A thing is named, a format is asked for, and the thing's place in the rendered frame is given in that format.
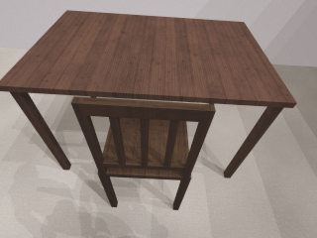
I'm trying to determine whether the chair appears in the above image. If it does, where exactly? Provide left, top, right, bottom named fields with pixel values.
left=71, top=96, right=216, bottom=210

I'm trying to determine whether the table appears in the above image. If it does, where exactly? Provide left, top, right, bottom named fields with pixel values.
left=0, top=10, right=297, bottom=179

